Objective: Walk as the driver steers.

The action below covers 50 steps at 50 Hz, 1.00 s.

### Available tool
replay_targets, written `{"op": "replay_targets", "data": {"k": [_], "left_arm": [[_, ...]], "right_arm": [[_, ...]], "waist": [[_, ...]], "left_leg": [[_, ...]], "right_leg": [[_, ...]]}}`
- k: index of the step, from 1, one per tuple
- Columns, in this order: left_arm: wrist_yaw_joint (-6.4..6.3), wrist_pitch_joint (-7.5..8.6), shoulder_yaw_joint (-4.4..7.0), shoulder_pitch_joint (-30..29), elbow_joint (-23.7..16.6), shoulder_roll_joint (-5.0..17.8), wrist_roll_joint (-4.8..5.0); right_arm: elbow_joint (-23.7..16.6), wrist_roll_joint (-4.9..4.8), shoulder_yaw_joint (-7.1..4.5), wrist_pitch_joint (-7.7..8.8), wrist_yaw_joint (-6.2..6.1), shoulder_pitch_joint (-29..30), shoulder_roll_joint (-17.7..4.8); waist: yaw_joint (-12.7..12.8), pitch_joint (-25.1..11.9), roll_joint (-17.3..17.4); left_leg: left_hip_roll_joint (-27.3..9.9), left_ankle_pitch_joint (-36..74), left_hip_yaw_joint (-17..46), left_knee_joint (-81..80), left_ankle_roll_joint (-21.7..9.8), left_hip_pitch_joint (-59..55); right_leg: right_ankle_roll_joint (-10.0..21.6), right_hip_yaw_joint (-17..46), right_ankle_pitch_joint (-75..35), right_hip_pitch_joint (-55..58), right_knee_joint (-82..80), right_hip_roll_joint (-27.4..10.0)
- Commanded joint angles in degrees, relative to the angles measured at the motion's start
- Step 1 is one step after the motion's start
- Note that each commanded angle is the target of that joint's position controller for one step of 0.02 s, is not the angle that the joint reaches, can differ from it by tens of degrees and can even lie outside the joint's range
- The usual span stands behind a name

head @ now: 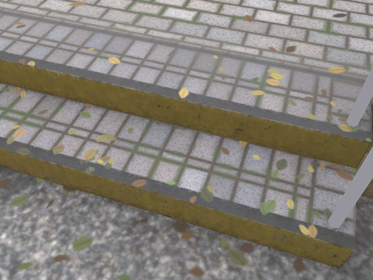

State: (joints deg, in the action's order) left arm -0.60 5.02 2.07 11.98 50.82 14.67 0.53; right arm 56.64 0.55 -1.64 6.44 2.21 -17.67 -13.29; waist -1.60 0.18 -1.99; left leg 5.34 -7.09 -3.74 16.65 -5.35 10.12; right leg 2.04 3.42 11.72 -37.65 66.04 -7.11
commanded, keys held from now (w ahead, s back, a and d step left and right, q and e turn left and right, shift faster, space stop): w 1.00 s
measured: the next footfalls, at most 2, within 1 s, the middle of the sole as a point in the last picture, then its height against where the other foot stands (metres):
right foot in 0.28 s outside the picture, level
left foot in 0.78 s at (178, 276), level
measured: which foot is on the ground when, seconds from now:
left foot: down 0.00-0.30, up 0.32-0.76, down 0.78-1.00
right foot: up 0.00-0.26, down 0.28-0.80, up 0.82-1.00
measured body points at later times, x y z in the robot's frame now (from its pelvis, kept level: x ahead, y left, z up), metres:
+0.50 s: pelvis +0.26 -0.07 +0.00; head +0.29 -0.09 +0.45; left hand +0.29 +0.19 -0.13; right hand +0.34 -0.33 -0.14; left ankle +0.26 +0.07 -0.66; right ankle +0.28 -0.16 -0.74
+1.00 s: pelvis +0.48 -0.02 +0.00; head +0.49 +0.00 +0.45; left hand +0.55 +0.22 -0.15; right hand +0.50 -0.27 -0.14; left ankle +0.50 +0.04 -0.74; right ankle +0.46 -0.15 -0.62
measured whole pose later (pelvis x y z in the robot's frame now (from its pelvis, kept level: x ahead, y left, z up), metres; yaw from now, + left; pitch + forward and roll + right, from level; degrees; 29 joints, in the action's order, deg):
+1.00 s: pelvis +0.48 -0.02 +0.00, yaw +1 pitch +0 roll +0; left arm 1.2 3.1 2.4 14.2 54.8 12.2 -2.4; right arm 57.3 0.8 -1.6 5.1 0.4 -19.7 -11.3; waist -0.5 0.0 -2.5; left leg 3.9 -9.8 -5.7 20.0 -6.1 10.7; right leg 3.0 -1.1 14.4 -34.3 77.1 -3.6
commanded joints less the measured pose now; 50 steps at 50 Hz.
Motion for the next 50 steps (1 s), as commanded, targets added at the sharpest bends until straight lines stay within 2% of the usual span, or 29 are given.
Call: {"op": "replay_targets", "data": {"k": [1,4,8,10,12,13,14,15,16,17,18,19,21,24,28,30,33,36,37,38,39,40,41,42,43,44,45,48,50], "left_arm": [[-0.42,-0.27,0.71,2.46,-2.46,2.56,-0.84],[-0.13,0.48,0.15,-5.07,-4.5,1.07,0.07],[0.96,1.13,0.07,-11.82,-6.14,2.28,0.83],[1.7,1.63,0.11,-13.53,-7.1,2.95,0.99],[2.18,2.27,0.65,-11.26,-7.05,4.36,1.0],[2.13,2.52,1.43,-6.83,-5.85,5.68,0.87],[1.7,2.72,2.88,2.06,-3.07,8.46,0.8],[1.11,2.7,4.21,13.58,-1.0,13.72,-0.01],[1.69,2.4,5.02,16.65,0.42,17.12,-0.69],[1.89,2.69,3.28,14.74,-0.39,10.52,-0.66],[1.87,1.88,2.59,10.39,-0.26,7.27,-4.11],[2.1,1.66,2.14,7.26,-0.74,5.49,-3.76],[1.97,1.7,1.56,6.23,0.11,4.01,-2.18],[1.81,2.32,1.62,8.29,1.83,4.45,-1.24],[1.39,2.0,1.42,11.72,3.76,3.74,-1.5],[1.24,1.91,1.56,11.82,4.13,4.71,-1.55],[1.01,1.92,1.44,13.23,4.98,4.4,-1.68],[0.58,1.5,1.6,12.6,5.29,5.28,-1.62],[0.49,1.3,1.54,11.63,5.13,5.34,-1.54],[0.37,0.87,1.34,11.44,5.54,4.8,-1.55],[0.32,0.78,0.62,11.57,5.16,3.03,-1.48],[0.39,0.76,-0.61,11.94,2.09,-0.77,-0.6],[0.44,0.24,0.13,16.76,3.45,0.32,-0.49],[0.42,-0.47,0.8,15.06,4.37,2.86,-2.27],[0.95,-0.4,0.73,11.35,3.8,1.89,-2.72],[1.29,-0.37,0.69,9.39,3.38,1.03,-2.51],[1.59,-0.84,0.74,8.89,3.37,0.69,-2.76],[2.07,-2.0,0.75,9.34,3.96,-0.33,-3.07],[1.59,-2.85,0.55,8.29,4.11,-2.47,-3.02]], "right_arm": [[-3.41,-0.06,-1.17,0.96,-1.1,3.12,-7.47],[-2.92,-1.07,-1.48,0.11,-1.92,-0.81,-8.93],[-1.59,-1.73,-1.83,-0.57,-1.77,-4.63,-10.07],[-0.96,-1.75,-1.91,-1.06,-1.79,-5.63,-9.91],[-0.94,-1.8,-2.22,-1.51,-1.92,-4.76,-10.68],[-1.3,-1.71,-2.18,-1.77,-2.0,-3.31,-10.89],[-1.66,-1.15,-1.6,-1.93,-2.01,-2.85,-9.34],[-3.97,0.05,-0.41,-1.58,-2.14,-1.97,-7.02],[-4.11,-0.87,1.46,-0.19,-1.58,-8.35,0.03],[-3.69,-2.07,-0.07,0.88,-1.51,-4.83,-7.29],[-3.06,1.31,-0.81,0.07,-1.4,-3.07,-8.46],[-3.06,1.68,-0.45,-0.36,-1.37,-2.21,-6.37],[-2.98,2.77,-0.08,-2.12,-0.78,-2.2,-4.76],[-3.57,2.28,-0.05,-3.16,0.05,-0.7,-4.13],[-6.72,2.33,0.39,-2.99,0.11,9.03,-3.49],[-8.05,1.64,0.75,-2.69,-0.07,13.37,-2.91],[-8.72,1.21,0.96,-2.65,-0.55,15.3,-2.61],[-8.78,1.1,0.51,-1.83,-1.07,14.36,-3.55],[-8.09,1.29,0.31,-1.43,-1.34,12.2,-3.72],[-5.47,1.52,0.0,-1.08,-1.8,4.91,-3.25],[-2.66,2.19,-0.95,-0.43,-2.35,-3.09,-5.62],[-1.84,3.29,-2.33,-0.28,-2.82,-10.59,-11.64],[-0.47,1.37,-3.96,-1.92,-2.32,-11.59,-15.26],[-2.11,0.43,-3.19,-2.51,-1.67,-6.87,-11.23],[-3.61,0.04,-2.18,-2.46,-1.27,-1.41,-7.06],[-4.33,0.17,-1.5,-2.41,-1.21,2.19,-4.77],[-4.03,0.26,-0.96,-2.05,-1.46,1.54,-3.15],[-1.62,-0.1,-0.67,-0.51,-1.96,-1.91,-2.98],[0.7,0.5,-0.8,-0.11,-1.97,-7.95,-3.21]], "waist": [[2.96,2.81,3.99],[0.02,2.88,3.81],[-2.79,4.11,4.91],[-2.85,4.52,5.16],[-0.7,3.12,5.86],[2.19,0.62,6.08],[5.9,-5.11,4.84],[9.9,-14.47,-2.24],[6.11,-19.21,-18.17],[7.47,-16.44,-9.92],[4.38,-7.06,-1.33],[2.89,-3.65,0.98],[0.62,-1.95,-1.97],[-0.45,-2.04,-3.97],[1.33,1.83,-2.75],[2.28,2.75,-2.79],[2.55,2.38,-4.21],[1.79,2.85,-4.15],[0.78,1.92,-3.03],[-2.17,-1.02,-1.73],[-4.49,-5.32,1.93],[-5.7,-10.3,13.03],[-3.31,-12.85,21.33],[-1.68,-7.94,11.42],[-0.53,-3.01,6.74],[1.28,0.28,5.2],[1.71,1.25,6.37],[3.44,1.06,5.04],[2.02,-0.67,7.66]], "left_leg": [[-15.37,6.04,10.71,-11.41,-9.67,7.24],[-15.21,3.66,9.66,-11.28,-7.96,2.67],[-17.28,1.65,10.05,-9.22,-7.42,-3.93],[-18.97,2.26,10.89,-7.01,-6.85,-8.02],[-19.87,6.77,11.44,-3.21,-5.73,-10.15],[-18.39,15.12,10.09,2.23,-4.56,-9.99],[-14.97,21.97,7.29,13.37,-3.02,-7.12],[-10.87,10.52,3.5,32.7,-0.51,4.14],[-1.38,-22.34,3.32,49.66,2.45,27.01],[-4.79,-23.99,10.54,56.68,1.32,33.14],[-7.51,-16.43,7.14,53.13,0.18,30.96],[-9.28,-12.46,6.51,50.24,0.57,27.24],[-10.66,-9.98,5.3,47.67,1.87,21.43],[-10.61,-6.16,3.65,46.32,2.67,21.65],[-11.39,-0.04,2.09,35.96,3.54,26.18],[-10.38,2.42,0.7,28.0,3.64,23.44],[-8.6,2.61,0.01,20.51,2.88,18.7],[-7.82,-2.01,-0.2,16.67,1.31,15.19],[-6.85,-2.47,-0.36,13.72,0.68,12.0],[-4.94,-2.05,-1.87,9.74,-0.07,4.29],[-6.88,-1.11,0.54,8.24,-0.89,-6.8],[-22.51,0.87,20.68,3.27,-4.18,-18.91],[-28.33,2.44,35.63,-1.5,-9.49,-23.25],[-26.19,-6.41,31.08,-1.0,-9.5,-17.82],[-23.69,-11.56,26.31,-3.31,-8.68,-10.09],[-21.01,-12.93,21.95,-6.58,-6.84,-3.86],[-19.43,-9.85,19.36,-7.87,-5.93,-1.08],[-16.97,3.88,12.76,-7.55,-5.47,1.31],[-17.52,5.07,12.8,-6.19,-7.97,-1.39]], "right_leg": [[-1.65,-0.17,-9.18,0.86,-9.27,-2.32],[-1.86,-1.93,-15.19,1.55,-23.09,-0.54],[-1.81,-3.17,-13.8,2.5,-31.83,1.32],[-0.48,-3.09,-10.24,2.5,-34.75,1.81],[1.19,-3.89,-6.8,7.31,-37.51,3.11],[2.27,-5.32,-5.72,13.89,-39.43,4.89],[4.12,-5.24,-5.84,26.16,-40.06,5.4],[8.51,8.3,-6.16,43.19,-40.06,-6.15],[16.73,34.0,2.79,59.95,-47.02,-16.77],[14.67,35.01,6.06,57.49,-49.5,-15.38],[10.87,22.68,-3.11,45.93,-49.52,-12.98],[9.49,17.1,-10.7,38.76,-51.23,-10.83],[7.56,9.44,-18.58,31.13,-53.4,-7.18],[8.52,4.58,-22.3,30.32,-55.36,-5.5],[9.29,2.12,-18.1,31.37,-58.47,-4.49],[8.73,0.17,-18.33,30.83,-59.16,-3.28],[7.74,-0.83,-21.04,32.67,-56.98,-3.63],[6.96,0.08,-26.14,35.24,-52.46,-5.92],[6.47,-0.08,-30.66,35.93,-48.81,-5.66],[5.95,-2.05,-33.55,35.35,-40.52,-3.46],[4.81,-3.88,-28.24,30.04,-29.99,-0.28],[2.28,-8.19,-7.9,16.23,-10.79,5.43],[1.91,-6.88,18.17,3.53,3.04,11.25],[2.7,-2.62,16.55,-0.08,9.99,6.96],[2.72,-2.15,11.28,-0.84,10.8,4.92],[2.5,-2.24,7.28,0.8,7.8,2.86],[1.94,-2.85,5.22,2.29,9.07,2.31],[0.92,-4.1,-0.08,2.63,11.85,2.6],[0.58,-6.87,2.5,-2.94,25.81,4.55]]}}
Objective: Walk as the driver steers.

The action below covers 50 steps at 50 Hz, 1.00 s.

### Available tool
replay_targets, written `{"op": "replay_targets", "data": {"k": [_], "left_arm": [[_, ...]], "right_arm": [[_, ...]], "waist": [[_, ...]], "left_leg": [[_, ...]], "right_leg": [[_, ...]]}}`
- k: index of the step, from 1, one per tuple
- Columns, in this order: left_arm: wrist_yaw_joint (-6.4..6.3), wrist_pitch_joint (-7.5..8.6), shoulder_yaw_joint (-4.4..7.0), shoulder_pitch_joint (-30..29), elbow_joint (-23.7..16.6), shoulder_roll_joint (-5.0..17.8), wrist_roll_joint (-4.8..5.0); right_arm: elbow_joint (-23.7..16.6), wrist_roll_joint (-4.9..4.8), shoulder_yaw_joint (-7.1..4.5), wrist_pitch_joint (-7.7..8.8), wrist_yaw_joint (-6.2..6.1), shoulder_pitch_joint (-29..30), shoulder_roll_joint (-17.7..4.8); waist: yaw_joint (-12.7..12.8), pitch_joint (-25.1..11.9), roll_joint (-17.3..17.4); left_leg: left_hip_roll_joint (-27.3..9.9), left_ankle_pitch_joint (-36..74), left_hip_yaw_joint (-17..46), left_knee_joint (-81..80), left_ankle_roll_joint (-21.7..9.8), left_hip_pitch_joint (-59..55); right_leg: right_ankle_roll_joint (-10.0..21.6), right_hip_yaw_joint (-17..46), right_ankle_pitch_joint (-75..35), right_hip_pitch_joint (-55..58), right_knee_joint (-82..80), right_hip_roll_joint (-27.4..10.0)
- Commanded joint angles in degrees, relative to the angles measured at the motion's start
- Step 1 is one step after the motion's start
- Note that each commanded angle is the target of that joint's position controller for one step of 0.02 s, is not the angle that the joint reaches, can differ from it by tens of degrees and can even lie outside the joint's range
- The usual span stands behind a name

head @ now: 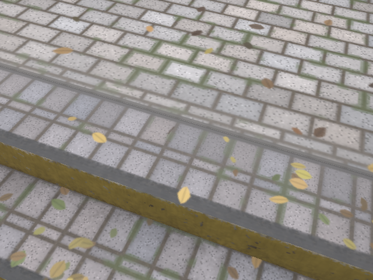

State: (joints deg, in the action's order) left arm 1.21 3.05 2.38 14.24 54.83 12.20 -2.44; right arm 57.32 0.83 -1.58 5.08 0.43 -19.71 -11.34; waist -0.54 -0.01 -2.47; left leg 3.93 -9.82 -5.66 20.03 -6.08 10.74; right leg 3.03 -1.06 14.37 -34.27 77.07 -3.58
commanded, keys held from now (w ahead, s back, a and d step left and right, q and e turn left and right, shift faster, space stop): w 1.00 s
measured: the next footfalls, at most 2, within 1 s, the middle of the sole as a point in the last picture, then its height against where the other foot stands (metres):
right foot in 0.38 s outside the picture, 0.16 m higher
left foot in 0.98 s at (168, 163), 0.16 m higher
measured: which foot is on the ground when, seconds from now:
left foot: down 0.00-0.40, up 0.42-0.96, down 0.98-1.00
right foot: up 0.00-0.36, down 0.38-1.00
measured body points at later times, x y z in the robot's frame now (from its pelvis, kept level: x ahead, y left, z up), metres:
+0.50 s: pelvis +0.26 -0.06 +0.07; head +0.27 -0.05 +0.52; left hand +0.38 +0.17 -0.07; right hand +0.29 -0.30 -0.07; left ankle +0.13 +0.07 -0.49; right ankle +0.33 -0.11 -0.59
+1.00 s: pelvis +0.60 -0.03 +0.16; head +0.62 -0.04 +0.61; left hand +0.43 +0.12 +0.03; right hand +0.89 -0.17 +0.11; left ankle +0.76 +0.06 -0.44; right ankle +0.34 -0.11 -0.56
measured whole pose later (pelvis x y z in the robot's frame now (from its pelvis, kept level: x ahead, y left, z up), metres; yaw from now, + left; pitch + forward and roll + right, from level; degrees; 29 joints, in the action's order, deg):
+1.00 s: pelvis +0.60 -0.03 +0.16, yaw -1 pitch +8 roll +5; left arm 6.9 7.3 -4.0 36.5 67.4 4.2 -4.6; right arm 39.6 2.4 4.6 -0.5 5.9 10.0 -7.4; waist 3.8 -5.9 -3.9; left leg 1.3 -19.8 -10.5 71.2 -8.7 60.6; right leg 2.1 -3.6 15.3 8.6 11.7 -4.3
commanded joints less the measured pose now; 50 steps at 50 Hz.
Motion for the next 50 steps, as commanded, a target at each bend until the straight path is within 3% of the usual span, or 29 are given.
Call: {"op": "replay_targets", "data": {"k": [1,7,11,14,15,17,18,19,20,21,22,24,25,26,27,28,29,30,32,33,35,38,42,43,44,46,47,49,50], "left_arm": [[-0.62,-1.43,0.18,3.6,-0.92,-0.21,0.07],[-2.68,-1.33,-2.72,-15.04,-12.2,-3.8,1.06],[-2.87,-1.78,-6.09,-23.42,-20.94,-7.07,1.19],[-2.23,-2.8,-7.16,-23.8,-23.23,-5.95,1.68],[-1.98,-2.67,-7.33,-19.96,-21.51,-6.46,2.4],[-2.15,-2.32,-5.47,-6.09,-16.2,-3.21,3.31],[-2.18,-1.71,-4.46,1.92,-13.64,-1.79,3.26],[-2.1,-1.25,-2.58,6.04,-11.66,1.98,1.74],[-3.02,-1.38,0.22,11.29,-8.65,9.49,0.48],[-3.73,-2.77,1.89,11.54,-7.44,12.91,0.88],[-3.14,-2.39,2.16,4.29,-7.2,11.8,1.14],[-1.94,-0.69,0.15,-0.08,-2.76,0.92,0.33],[-1.63,0.41,-1.17,0.78,0.07,-4.51,-0.27],[0.46,1.93,-2.27,-1.69,0.44,-5.24,-2.58],[1.34,2.29,-2.95,1.39,3.67,-6.55,-2.57],[2.09,2.62,-3.5,4.04,5.73,-6.24,-3.37],[0.68,3.83,-0.78,5.81,7.55,-1.37,1.98],[0.17,4.25,-0.89,3.9,6.02,1.04,2.0],[-1.26,4.55,-1.4,7.88,6.54,-0.56,2.28],[1.38,4.33,-2.68,9.66,4.42,-0.34,-6.57],[2.12,2.86,-2.91,20.98,8.69,-0.99,-6.89],[2.9,1.94,-4.69,26.86,12.16,-4.13,-7.42],[2.86,1.68,-6.22,28.83,14.58,-5.25,-7.54],[3.41,1.6,-6.64,28.74,13.1,-5.63,-6.37],[4.78,1.39,-7.24,30.6,15.13,-5.93,-6.89],[5.77,3.75,-6.33,23.9,11.24,1.55,-2.35],[5.46,5.54,-5.22,24.45,10.35,7.09,-0.49],[5.34,5.66,-2.17,23.71,10.32,14.45,0.18],[5.51,5.84,-1.53,23.23,9.27,12.68,-2.69]], "right_arm": [[0.71,0.13,-0.81,1.13,-0.09,-7.68,-5.41],[5.09,1.28,1.08,1.08,-0.62,-15.95,-4.04],[7.85,0.05,2.1,1.14,-1.43,-15.06,-4.08],[7.75,-2.07,2.38,-0.18,-3.58,-13.98,-4.62],[5.64,-2.36,2.74,-0.2,-3.27,-10.66,-4.59],[4.48,-2.64,1.11,0.35,-2.54,-11.59,-11.19],[4.27,-2.62,0.07,0.46,-2.0,-10.71,-13.06],[3.03,-2.32,-0.73,0.91,-1.29,-10.05,-12.89],[-0.48,-3.03,-0.41,1.6,0.03,-10.36,-7.71],[-2.03,-0.6,-1.68,1.95,1.67,-6.47,-7.25],[-5.29,0.91,-1.23,1.57,2.36,-6.61,-2.49],[-10.78,2.14,-0.16,0.67,1.2,1.05,1.47],[-12.07,1.9,0.35,-0.09,0.39,1.27,2.81],[-9.25,1.18,2.02,-1.29,2.69,3.03,3.45],[-9.16,1.8,1.99,-1.52,3.67,1.33,2.58],[-9.46,2.42,2.19,-1.63,3.78,2.16,1.8],[-12.73,2.3,2.31,-2.17,0.27,2.18,5.81],[-13.28,1.45,2.3,-2.65,-0.62,3.21,3.02],[-13.72,1.31,1.78,-3.27,-0.75,7.71,1.51],[-13.64,-0.27,2.5,-2.88,3.46,11.27,-0.86],[-12.32,1.69,2.89,-1.96,4.66,14.04,0.26],[-14.92,1.0,4.54,-0.71,3.0,20.79,1.77],[-22.32,-0.05,6.12,-2.25,3.17,36.46,1.14],[-24.34,0.82,6.3,-3.4,4.25,42.53,1.85],[-27.51,0.82,7.51,-4.88,4.61,49.57,4.9],[-25.43,1.43,6.26,-6.82,6.16,41.12,2.45],[-24.51,1.09,4.59,-6.15,6.11,39.21,-2.33],[-20.39,1.9,3.21,-5.1,5.38,28.22,-4.68],[-15.91,2.24,2.04,-4.53,4.55,11.84,-7.03]], "waist": [[0.7,0.36,7.46],[-1.68,6.66,4.51],[0.63,8.55,2.47],[-0.12,6.99,3.29],[1.42,3.4,1.91],[6.63,-9.51,11.09],[10.09,-14.14,15.86],[12.06,-17.96,16.13],[11.13,-19.54,0.7],[10.97,-21.91,-8.66],[4.48,-15.25,-3.92],[-0.23,2.1,7.03],[-2.63,4.0,7.26],[0.86,5.36,-0.5],[-1.37,3.46,-1.83],[-2.26,1.68,2.66],[-5.92,2.39,2.07],[-6.75,4.38,4.8],[-4.17,4.28,4.95],[-0.15,-5.47,-10.02],[3.97,-2.32,-4.99],[4.25,4.13,-0.97],[5.55,4.09,2.26],[6.57,3.16,-0.75],[6.91,3.16,-2.71],[-0.82,-0.82,-6.12],[-2.38,-1.15,-5.94],[-5.17,-4.4,-10.1],[-9.03,-15.3,-5.61]], "left_leg": [[-16.59,2.03,15.92,-9.25,-8.36,-3.78],[-21.38,-13.08,22.06,-8.15,-8.8,-11.4],[-16.73,-13.09,14.47,-13.35,-4.21,-2.51],[-15.52,15.32,8.43,-23.82,-5.68,2.87],[-14.06,39.59,3.23,-20.29,-4.93,3.73],[-16.48,88.39,1.45,-2.83,-5.38,-6.61],[-17.98,93.98,1.78,8.0,-4.4,-12.86],[-16.21,88.1,2.0,21.25,-3.21,-11.38],[-7.25,53.56,3.27,45.48,0.79,11.12],[2.53,1.94,9.75,69.43,1.37,19.51],[-0.14,1.58,17.23,80.07,0.85,25.92],[-4.31,3.94,12.66,83.42,-1.18,34.13],[-5.04,3.16,13.21,82.4,-1.77,35.19],[-2.46,10.79,25.39,85.5,-7.26,44.47],[-1.89,12.12,24.54,90.49,-10.43,50.85],[-0.24,12.64,24.77,90.09,-12.18,55.7],[-1.49,2.49,17.2,88.97,-5.73,49.84],[-1.93,3.59,13.44,77.69,-3.34,46.87],[-4.16,9.53,6.06,71.3,0.54,44.65],[-3.57,14.64,9.77,83.94,-3.54,52.99],[-1.86,9.57,11.3,95.55,-6.98,73.22],[-3.5,0.28,14.87,102.62,-10.91,95.63],[-8.93,7.9,2.44,81.01,-9.77,84.44],[-9.56,12.08,-3.13,73.71,-9.08,69.31],[-9.97,10.72,-1.32,70.23,-7.55,54.2],[-3.3,4.13,-6.86,64.95,-4.5,34.88],[-0.52,-2.24,-8.79,55.16,-2.77,33.45],[2.47,-8.71,-8.38,40.12,-2.9,24.24],[-1.94,10.89,2.24,43.38,-7.65,0.71]], "right_leg": [[-0.35,-2.1,1.76,-13.44,21.25,0.52],[2.27,0.72,13.98,-51.3,49.14,0.38],[3.14,-3.82,15.2,-49.07,36.83,-0.81],[3.58,-8.35,11.85,-24.69,11.46,-1.21],[4.76,-10.73,10.18,-10.71,2.35,0.92],[5.45,-13.54,9.65,6.05,-3.43,8.18],[6.15,-10.98,9.61,11.14,-11.34,9.02],[7.7,-4.1,11.91,18.87,-18.15,8.73],[14.66,28.37,10.31,31.81,-31.92,-7.13],[16.99,56.88,6.79,30.88,-55.92,-13.9],[15.57,53.52,16.21,23.34,-57.16,-15.6],[10.91,37.09,26.99,5.39,-54.71,-12.79],[8.48,28.72,20.7,1.96,-53.45,-9.94],[7.57,24.35,15.41,4.05,-52.88,-6.85],[7.1,24.29,13.67,6.67,-54.5,-6.79],[6.62,21.19,11.2,9.87,-54.88,-6.65],[4.31,13.05,5.94,8.99,-55.48,-6.2],[3.66,7.17,5.62,4.51,-58.44,-3.47],[4.92,4.92,0.87,4.12,-61.48,-2.99],[4.26,7.23,2.54,11.85,-60.44,-1.84],[7.19,12.72,-0.57,28.54,-57.98,-5.37],[10.11,16.25,3.36,42.32,-58.0,-10.58],[9.08,9.82,-1.68,31.22,-68.04,-8.62],[9.91,6.81,-5.33,19.75,-74.25,-8.05],[9.92,6.23,-11.5,10.66,-80.0,-9.8],[10.82,-0.88,-58.03,10.65,-73.65,-8.73],[8.37,-1.64,-78.78,20.69,-68.89,-8.94],[3.32,-0.98,-96.98,34.01,-58.02,-12.29],[-0.52,1.4,-96.15,24.01,-42.52,-11.89]]}}
Velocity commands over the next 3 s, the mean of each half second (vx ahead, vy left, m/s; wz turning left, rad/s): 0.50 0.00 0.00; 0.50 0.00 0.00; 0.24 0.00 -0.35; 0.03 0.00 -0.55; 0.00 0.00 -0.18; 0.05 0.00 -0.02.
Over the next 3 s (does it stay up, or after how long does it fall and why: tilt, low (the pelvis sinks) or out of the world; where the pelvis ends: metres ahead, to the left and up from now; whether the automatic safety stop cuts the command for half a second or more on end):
stays up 0.92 -0.07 0.31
